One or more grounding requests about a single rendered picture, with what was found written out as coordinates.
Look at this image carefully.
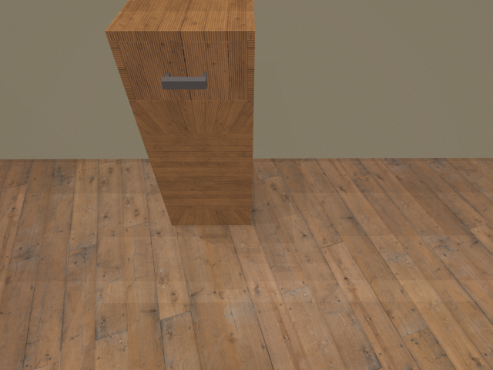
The handle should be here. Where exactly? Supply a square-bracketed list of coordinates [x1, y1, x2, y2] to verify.
[161, 72, 207, 89]

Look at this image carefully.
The drawer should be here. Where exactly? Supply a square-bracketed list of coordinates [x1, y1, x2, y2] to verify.
[118, 41, 246, 100]

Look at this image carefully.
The cabinet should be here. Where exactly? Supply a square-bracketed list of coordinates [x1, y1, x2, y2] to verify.
[105, 0, 255, 225]

